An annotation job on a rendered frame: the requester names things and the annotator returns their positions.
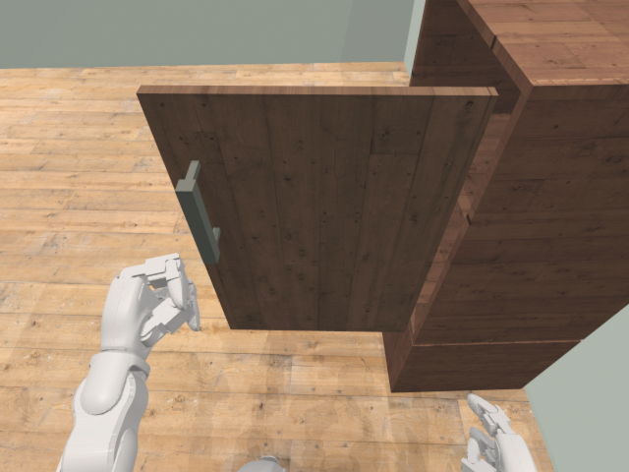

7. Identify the handle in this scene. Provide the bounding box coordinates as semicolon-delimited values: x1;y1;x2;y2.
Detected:
175;160;221;264

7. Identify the robot left forearm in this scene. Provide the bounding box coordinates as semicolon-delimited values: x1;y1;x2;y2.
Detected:
56;350;150;472

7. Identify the left robot hand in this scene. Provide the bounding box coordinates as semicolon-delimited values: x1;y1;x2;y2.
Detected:
100;253;200;360

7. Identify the right robot hand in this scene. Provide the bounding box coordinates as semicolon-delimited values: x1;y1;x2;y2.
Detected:
461;393;538;472

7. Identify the cupboard door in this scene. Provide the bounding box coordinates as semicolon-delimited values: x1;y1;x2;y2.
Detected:
137;86;499;332

